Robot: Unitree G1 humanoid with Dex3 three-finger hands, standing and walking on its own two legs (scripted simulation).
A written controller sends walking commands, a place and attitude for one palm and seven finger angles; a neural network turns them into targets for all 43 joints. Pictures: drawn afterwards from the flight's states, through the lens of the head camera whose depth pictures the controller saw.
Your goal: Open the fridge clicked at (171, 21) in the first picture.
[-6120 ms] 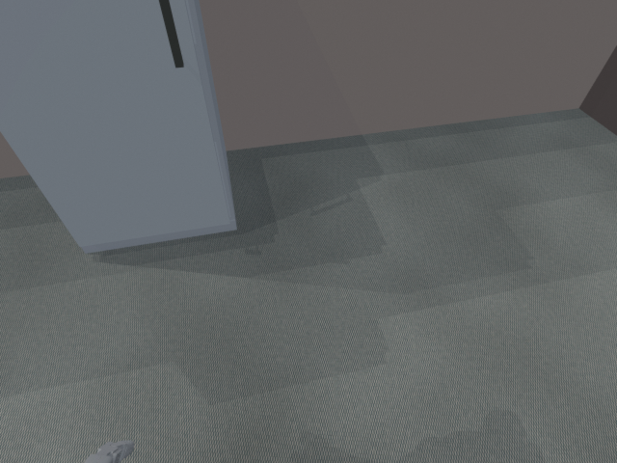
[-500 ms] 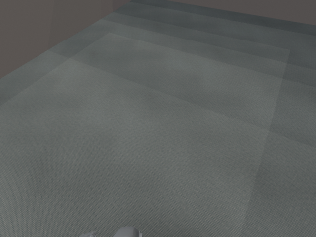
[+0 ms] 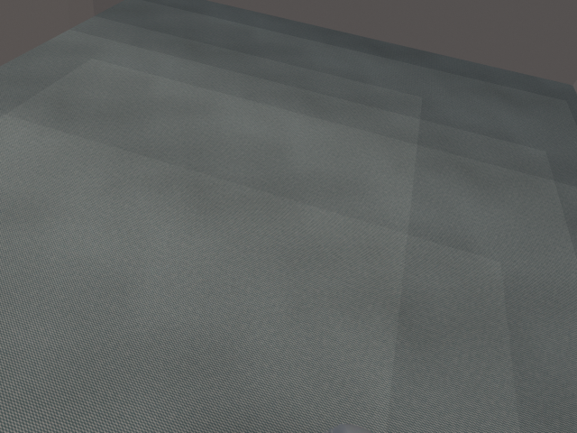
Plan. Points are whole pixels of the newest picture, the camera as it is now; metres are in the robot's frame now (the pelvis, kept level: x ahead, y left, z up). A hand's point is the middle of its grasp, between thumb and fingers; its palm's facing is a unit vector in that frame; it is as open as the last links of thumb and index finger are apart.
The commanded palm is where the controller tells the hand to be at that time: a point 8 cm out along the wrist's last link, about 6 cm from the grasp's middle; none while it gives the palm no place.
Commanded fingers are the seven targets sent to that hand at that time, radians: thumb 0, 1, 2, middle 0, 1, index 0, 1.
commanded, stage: turn to face it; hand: right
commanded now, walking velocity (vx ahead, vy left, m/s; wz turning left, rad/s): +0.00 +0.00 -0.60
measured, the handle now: out of the picture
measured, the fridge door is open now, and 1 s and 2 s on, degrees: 0 0 0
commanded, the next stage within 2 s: none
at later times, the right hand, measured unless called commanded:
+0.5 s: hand out of the picture -0.01 -0.29 -0.18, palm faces +0.34 +0.91 -0.23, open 7.4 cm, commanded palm none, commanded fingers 0.00 -0.90 -0.90 0.20 0.30 0.20 0.30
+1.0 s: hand out of the picture -0.01 -0.22 -0.14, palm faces +0.54 +0.79 -0.30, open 7.4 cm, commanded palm none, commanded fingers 0.00 -0.90 -0.90 0.20 0.30 0.20 0.30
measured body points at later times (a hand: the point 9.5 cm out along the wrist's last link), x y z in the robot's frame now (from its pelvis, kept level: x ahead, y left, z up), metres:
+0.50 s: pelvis +0.00 -0.06 +0.00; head +0.03 -0.10 +0.44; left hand +0.18 +0.15 -0.12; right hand -0.02 -0.34 -0.16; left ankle +0.02 +0.12 -0.64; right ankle -0.01 -0.14 -0.74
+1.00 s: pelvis +0.01 +0.00 +0.00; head +0.05 +0.02 +0.45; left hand +0.18 +0.21 -0.17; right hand -0.04 -0.26 -0.11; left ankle +0.05 +0.10 -0.74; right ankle -0.08 -0.12 -0.65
